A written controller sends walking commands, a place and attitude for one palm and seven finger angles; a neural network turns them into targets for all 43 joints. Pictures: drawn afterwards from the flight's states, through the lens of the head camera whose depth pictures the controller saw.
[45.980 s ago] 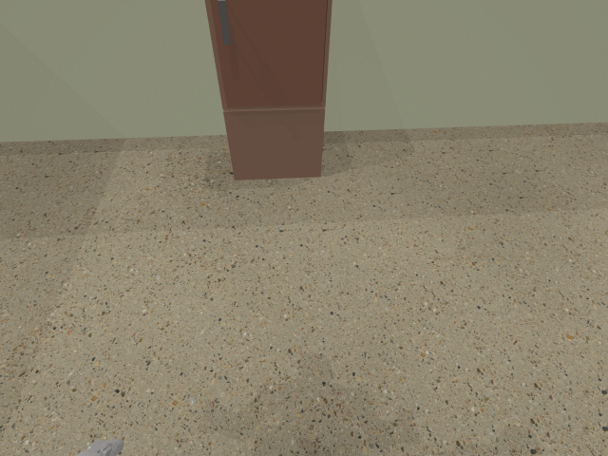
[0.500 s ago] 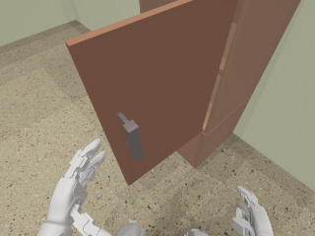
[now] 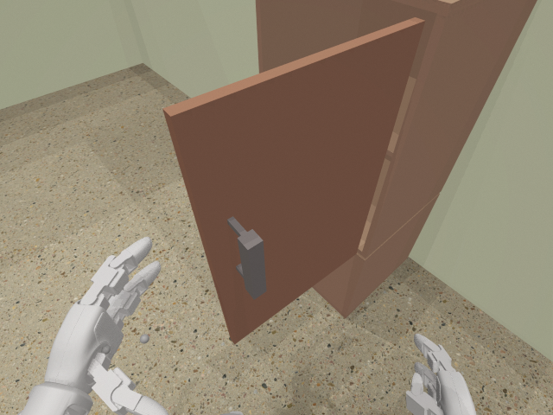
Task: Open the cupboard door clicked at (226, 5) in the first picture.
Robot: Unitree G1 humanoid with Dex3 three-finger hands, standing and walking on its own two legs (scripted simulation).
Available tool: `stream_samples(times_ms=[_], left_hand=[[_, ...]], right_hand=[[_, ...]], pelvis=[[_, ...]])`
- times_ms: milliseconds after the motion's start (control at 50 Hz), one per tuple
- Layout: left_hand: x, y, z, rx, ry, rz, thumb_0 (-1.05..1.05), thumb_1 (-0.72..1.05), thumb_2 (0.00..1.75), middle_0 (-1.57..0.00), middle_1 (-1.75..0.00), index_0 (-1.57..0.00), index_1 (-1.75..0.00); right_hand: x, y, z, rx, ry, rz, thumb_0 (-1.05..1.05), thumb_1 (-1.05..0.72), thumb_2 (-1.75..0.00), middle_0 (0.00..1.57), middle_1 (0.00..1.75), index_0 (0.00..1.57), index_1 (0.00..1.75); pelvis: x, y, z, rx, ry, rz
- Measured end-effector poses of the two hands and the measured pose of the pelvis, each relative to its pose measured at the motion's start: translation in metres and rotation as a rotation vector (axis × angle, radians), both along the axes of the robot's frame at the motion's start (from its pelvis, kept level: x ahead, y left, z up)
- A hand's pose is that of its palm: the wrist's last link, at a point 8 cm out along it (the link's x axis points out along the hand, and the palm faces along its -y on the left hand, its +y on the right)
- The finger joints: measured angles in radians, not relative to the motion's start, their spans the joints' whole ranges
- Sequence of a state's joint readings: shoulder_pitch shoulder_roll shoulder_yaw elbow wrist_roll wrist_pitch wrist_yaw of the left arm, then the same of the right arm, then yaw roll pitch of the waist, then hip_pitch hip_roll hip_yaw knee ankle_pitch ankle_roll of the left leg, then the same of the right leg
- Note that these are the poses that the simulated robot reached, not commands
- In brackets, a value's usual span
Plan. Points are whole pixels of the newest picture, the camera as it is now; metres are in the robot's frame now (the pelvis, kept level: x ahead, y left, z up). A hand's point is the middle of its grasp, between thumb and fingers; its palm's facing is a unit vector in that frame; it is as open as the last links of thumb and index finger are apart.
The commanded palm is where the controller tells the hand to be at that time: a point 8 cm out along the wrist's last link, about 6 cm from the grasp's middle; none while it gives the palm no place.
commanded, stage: draw the hand back to the body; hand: left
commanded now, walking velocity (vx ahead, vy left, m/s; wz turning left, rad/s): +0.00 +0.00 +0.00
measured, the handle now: (245, 257) +0.34 +0.07 +0.05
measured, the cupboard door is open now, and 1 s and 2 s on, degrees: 86 86 86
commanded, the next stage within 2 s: step back with the hand held close in 1.14 s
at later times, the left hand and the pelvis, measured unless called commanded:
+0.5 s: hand (64, 285) +0.22 +0.24 +0.16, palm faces +0.32 -0.87 -0.38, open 12.2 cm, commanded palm +0.17 +0.29 +0.19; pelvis +0.02 +0.02 +0.05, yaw -1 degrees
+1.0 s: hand (41, 252) +0.23 +0.25 +0.21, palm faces +0.41 -0.82 -0.40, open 7.6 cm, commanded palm +0.18 +0.29 +0.22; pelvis +0.03 +0.00 +0.06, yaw -2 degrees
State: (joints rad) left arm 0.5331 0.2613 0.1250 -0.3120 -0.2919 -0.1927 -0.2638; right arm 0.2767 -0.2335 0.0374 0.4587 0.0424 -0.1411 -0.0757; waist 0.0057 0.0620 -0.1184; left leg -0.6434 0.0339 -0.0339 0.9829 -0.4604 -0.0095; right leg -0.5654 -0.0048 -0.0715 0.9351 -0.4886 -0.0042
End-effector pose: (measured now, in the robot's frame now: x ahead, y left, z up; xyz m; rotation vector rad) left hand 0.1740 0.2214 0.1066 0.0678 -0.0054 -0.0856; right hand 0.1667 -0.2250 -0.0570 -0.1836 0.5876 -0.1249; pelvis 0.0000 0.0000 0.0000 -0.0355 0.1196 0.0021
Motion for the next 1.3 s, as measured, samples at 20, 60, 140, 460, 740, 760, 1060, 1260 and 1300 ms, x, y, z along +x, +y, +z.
stream_samples(times_ms=[20, 60, 140, 460, 740, 760, 1060, 1260, 1300], left_hand=[[0.0, 0.002, 0.003, 0.002, -0.004, 0.002, -0.01, -0.49, 0.3, -0.15, -0.3, -0.15, -0.3], [-0.001, 0.007, 0.009, 0.005, -0.011, 0.007, -0.01, -0.48, 0.31, -0.15, -0.3, -0.15, -0.3], [-0.003, 0.016, 0.023, 0.125, 0.0, 0.107, -0.01, -0.41, 0.34, -0.15, -0.3, -0.16, -0.3], [0.004, 0.058, 0.07, 0.325, -0.003, 0.407, 0.0, 0.08, 0.55, -0.17, -0.3, -0.18, -0.3], [0.019, 0.074, 0.117, 0.39, -0.133, 0.472, 0.01, 0.56, 0.76, -0.19, -0.3, -0.2, -0.3], [0.019, 0.075, 0.12, 0.395, -0.143, 0.479, 0.01, 0.6, 0.77, -0.19, -0.3, -0.2, -0.3], [0.015, 0.062, 0.116, 0.371, -0.126, 0.488, 0.02, 0.87, 0.89, -0.2, -0.3, -0.21, -0.3], [0.011, 0.057, 0.122, 0.382, -0.154, 0.487, 0.02, 0.89, 0.9, -0.21, -0.3, -0.21, -0.31], [0.011, 0.057, 0.125, 0.387, -0.166, 0.484, 0.02, 0.89, 0.9, -0.21, -0.3, -0.21, -0.31]], right_hand=[[0.002, 0.001, 0.002, 0.0, -0.007, 0.002, 0.01, -0.91, -0.9, 0.21, 0.3, 0.2, 0.3], [0.005, 0.003, 0.006, 0.0, -0.022, 0.008, 0.01, -0.91, -0.9, 0.21, 0.3, 0.2, 0.3], [0.01, 0.009, 0.015, -0.015, -0.029, 0.016, 0.01, -0.91, -0.9, 0.21, 0.3, 0.2, 0.3], [0.02, 0.028, 0.029, -0.02, 0.053, 0.046, 0.01, -0.91, -0.9, 0.21, 0.3, 0.2, 0.3], [0.039, 0.018, 0.039, -0.016, 0.056, 0.043, 0.01, -0.91, -0.9, 0.21, 0.3, 0.2, 0.3], [0.04, 0.017, 0.039, -0.016, 0.057, 0.043, 0.01, -0.91, -0.9, 0.21, 0.3, 0.2, 0.3], [0.033, -0.004, 0.037, -0.019, 0.084, 0.021, 0.01, -0.91, -0.9, 0.21, 0.3, 0.2, 0.3], [0.025, -0.011, 0.036, -0.014, 0.081, 0.009, 0.01, -0.91, -0.9, 0.21, 0.3, 0.2, 0.3], [0.024, -0.011, 0.036, -0.015, 0.081, 0.009, 0.01, -0.91, -0.9, 0.21, 0.3, 0.2, 0.3]], pelvis=[[0.0, 0.001, 0.001, -0.001, -0.004, 0.001], [0.001, 0.002, 0.003, -0.002, -0.014, 0.002], [0.003, 0.004, 0.011, 0.002, -0.038, -0.008], [0.022, 0.016, 0.046, 0.019, -0.138, -0.02], [0.035, 0.011, 0.056, 0.026, -0.172, -0.038], [0.035, 0.01, 0.057, 0.026, -0.174, -0.038], [0.032, -0.004, 0.059, 0.027, -0.192, -0.04], [0.027, -0.01, 0.06, 0.026, -0.202, -0.042], [0.025, -0.01, 0.06, 0.024, -0.198, -0.041]])
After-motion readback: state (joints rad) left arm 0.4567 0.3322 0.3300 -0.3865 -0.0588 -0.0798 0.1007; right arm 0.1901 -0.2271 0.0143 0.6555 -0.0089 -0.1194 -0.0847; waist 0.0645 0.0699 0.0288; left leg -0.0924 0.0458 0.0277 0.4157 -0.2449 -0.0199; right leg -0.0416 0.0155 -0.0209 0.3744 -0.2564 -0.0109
